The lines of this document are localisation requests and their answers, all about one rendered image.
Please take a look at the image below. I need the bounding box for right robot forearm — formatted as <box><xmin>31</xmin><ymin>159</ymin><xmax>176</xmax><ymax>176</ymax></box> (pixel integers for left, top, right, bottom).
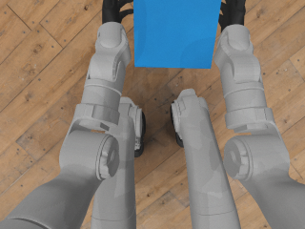
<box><xmin>213</xmin><ymin>24</ymin><xmax>291</xmax><ymax>167</ymax></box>

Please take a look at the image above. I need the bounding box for right robot upper arm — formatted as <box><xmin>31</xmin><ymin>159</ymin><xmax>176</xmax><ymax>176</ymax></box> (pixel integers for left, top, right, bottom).
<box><xmin>223</xmin><ymin>134</ymin><xmax>305</xmax><ymax>229</ymax></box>

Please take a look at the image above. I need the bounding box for left robot upper arm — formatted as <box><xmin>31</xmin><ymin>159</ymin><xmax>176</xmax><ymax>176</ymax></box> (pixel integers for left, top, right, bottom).
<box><xmin>0</xmin><ymin>130</ymin><xmax>120</xmax><ymax>229</ymax></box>

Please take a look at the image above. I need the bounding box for left robot forearm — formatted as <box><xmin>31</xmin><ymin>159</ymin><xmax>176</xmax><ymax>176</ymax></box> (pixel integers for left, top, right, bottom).
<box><xmin>59</xmin><ymin>22</ymin><xmax>132</xmax><ymax>166</ymax></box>

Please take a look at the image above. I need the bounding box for robot right hand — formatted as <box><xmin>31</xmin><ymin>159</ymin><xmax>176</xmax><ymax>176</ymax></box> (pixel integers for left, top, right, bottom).
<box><xmin>218</xmin><ymin>0</ymin><xmax>246</xmax><ymax>32</ymax></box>

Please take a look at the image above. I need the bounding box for left robot thigh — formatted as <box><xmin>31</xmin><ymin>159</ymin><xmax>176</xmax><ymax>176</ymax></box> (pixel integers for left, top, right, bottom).
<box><xmin>91</xmin><ymin>103</ymin><xmax>143</xmax><ymax>229</ymax></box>

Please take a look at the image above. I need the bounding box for carton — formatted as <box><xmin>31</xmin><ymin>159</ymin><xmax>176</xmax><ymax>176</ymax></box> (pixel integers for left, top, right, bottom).
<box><xmin>133</xmin><ymin>0</ymin><xmax>222</xmax><ymax>69</ymax></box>

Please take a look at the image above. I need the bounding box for left robot foot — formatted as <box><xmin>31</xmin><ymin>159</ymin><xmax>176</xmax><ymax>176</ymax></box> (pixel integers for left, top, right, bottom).
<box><xmin>134</xmin><ymin>112</ymin><xmax>146</xmax><ymax>157</ymax></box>

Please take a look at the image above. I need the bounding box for robot left hand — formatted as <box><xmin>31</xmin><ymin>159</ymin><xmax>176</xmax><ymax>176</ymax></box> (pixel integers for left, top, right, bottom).
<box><xmin>102</xmin><ymin>0</ymin><xmax>133</xmax><ymax>25</ymax></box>

